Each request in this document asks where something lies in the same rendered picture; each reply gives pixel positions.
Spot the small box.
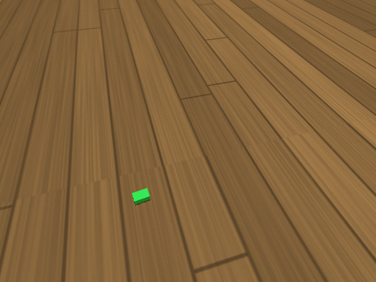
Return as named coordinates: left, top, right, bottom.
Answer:
left=132, top=188, right=150, bottom=204

